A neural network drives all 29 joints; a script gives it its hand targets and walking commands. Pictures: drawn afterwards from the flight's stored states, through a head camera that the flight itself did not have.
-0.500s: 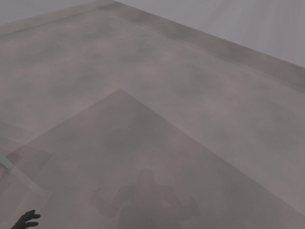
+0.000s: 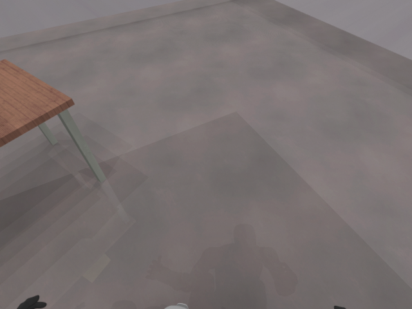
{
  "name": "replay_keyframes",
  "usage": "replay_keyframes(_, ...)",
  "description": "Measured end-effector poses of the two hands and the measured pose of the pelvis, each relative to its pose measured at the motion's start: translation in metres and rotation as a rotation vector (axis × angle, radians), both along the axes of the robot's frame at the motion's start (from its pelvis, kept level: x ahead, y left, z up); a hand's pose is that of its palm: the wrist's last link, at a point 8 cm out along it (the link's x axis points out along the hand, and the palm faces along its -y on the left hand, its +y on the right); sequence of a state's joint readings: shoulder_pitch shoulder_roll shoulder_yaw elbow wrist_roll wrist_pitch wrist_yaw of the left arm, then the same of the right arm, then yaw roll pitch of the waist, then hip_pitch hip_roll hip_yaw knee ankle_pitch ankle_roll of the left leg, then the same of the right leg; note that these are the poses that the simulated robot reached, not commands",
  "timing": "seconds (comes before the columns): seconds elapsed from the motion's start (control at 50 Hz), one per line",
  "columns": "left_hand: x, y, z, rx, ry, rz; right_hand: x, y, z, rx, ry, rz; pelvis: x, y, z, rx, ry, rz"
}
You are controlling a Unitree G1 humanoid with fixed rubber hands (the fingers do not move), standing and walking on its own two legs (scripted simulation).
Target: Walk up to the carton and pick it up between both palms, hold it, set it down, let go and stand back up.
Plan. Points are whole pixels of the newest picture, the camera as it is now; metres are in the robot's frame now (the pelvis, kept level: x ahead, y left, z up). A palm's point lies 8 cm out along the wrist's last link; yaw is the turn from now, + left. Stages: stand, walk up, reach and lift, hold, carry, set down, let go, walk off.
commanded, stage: walk up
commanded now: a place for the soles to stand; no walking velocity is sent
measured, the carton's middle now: out of the picture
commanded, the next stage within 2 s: none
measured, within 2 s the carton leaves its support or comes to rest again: neither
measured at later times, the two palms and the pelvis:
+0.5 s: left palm out of the picture +0.02 +0.42 -0.09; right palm (305, 273) +0.22 -0.20 -0.09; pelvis +0.04 +0.07 -0.01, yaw +19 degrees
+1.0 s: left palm out of the picture +0.00 +0.48 -0.09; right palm (222, 210) +0.38 -0.04 -0.11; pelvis +0.13 +0.16 -0.02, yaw +35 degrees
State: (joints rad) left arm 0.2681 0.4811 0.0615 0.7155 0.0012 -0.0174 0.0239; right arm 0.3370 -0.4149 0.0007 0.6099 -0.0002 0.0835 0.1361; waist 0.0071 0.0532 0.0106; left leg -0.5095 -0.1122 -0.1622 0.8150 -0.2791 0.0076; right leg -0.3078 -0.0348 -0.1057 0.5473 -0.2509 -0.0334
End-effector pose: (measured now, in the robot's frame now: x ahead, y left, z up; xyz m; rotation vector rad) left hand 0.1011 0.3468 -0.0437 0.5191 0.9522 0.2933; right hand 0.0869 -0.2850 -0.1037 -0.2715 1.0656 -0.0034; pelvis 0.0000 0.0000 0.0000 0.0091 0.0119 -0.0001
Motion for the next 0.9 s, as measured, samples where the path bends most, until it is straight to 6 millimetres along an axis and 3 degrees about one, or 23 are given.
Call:
replay_keyframes(0.08, -0.006, 0.014, 0.019, 0.034, -0.042, 0.034, 0.022, 0.011, 0.002, 0.029, -0.023, 0.066, 0.005, 0.009, 0.005, 0.015, 0.011, 0.046)
replay_keyframes(0.16, -0.017, 0.031, 0.017, 0.032, -0.051, 0.071, 0.039, 0.023, 0.001, 0.009, -0.003, 0.123, 0.009, 0.022, 0.004, -0.006, 0.031, 0.102)
replay_keyframes(0.22, -0.036, 0.047, 0.003, -0.003, -0.035, 0.123, 0.054, 0.04, 0.001, -0.019, 0.026, 0.178, 0.012, 0.036, 0.0, -0.036, 0.045, 0.162)
replay_keyframes(0.3, -0.068, 0.07, -0.031, -0.063, -0.023, 0.211, 0.081, 0.067, 0.002, -0.087, 0.015, 0.261, 0.016, 0.057, -0.015, -0.05, 0.021, 0.245)
replay_keyframes(0.34, -0.08, 0.073, -0.047, -0.096, -0.01, 0.255, 0.092, 0.078, 0.007, -0.112, -0.009, 0.279, 0.019, 0.064, -0.018, -0.029, -0.003, 0.268)
replay_keyframes(0.4, -0.084, 0.07, -0.055, -0.141, -0.008, 0.29, 0.107, 0.085, 0.018, -0.143, -0.027, 0.299, 0.025, 0.069, -0.015, -0.04, -0.012, 0.294)
replay_keyframes(0.48, -0.082, 0.07, -0.051, -0.14, -0.012, 0.306, 0.125, 0.085, 0.02, -0.164, -0.026, 0.324, 0.035, 0.07, -0.013, -0.038, -0.004, 0.323)
replay_keyframes(0.6, -0.076, 0.068, -0.031, -0.075, -0.029, 0.33, 0.151, 0.089, -0.004, -0.125, 0.001, 0.341, 0.055, 0.067, -0.015, -0.017, -0.004, 0.353)
replay_keyframes(0.7, -0.08, 0.083, 0.004, -0.014, -0.04, 0.396, 0.186, 0.121, -0.005, -0.062, 0.006, 0.414, 0.076, 0.081, -0.001, 0.003, -0.004, 0.409)
replay_keyframes(0.76, -0.082, 0.094, 0.015, 0.008, -0.036, 0.428, 0.207, 0.141, -0.007, -0.043, 0.01, 0.463, 0.088, 0.093, 0.003, 0.001, 0.001, 0.437)
replay_keyframes(0.82, -0.085, 0.106, 0.011, 0.003, -0.021, 0.466, 0.227, 0.165, -0.009, -0.04, 0.022, 0.507, 0.099, 0.108, 0.001, -0.014, 0.012, 0.467)
replay_keyframes(0.9, -0.095, 0.122, -0.012, -0.043, 0.002, 0.529, 0.255, 0.201, -0.011, -0.072, 0.028, 0.578, 0.112, 0.131, -0.009, -0.049, 0.033, 0.537)
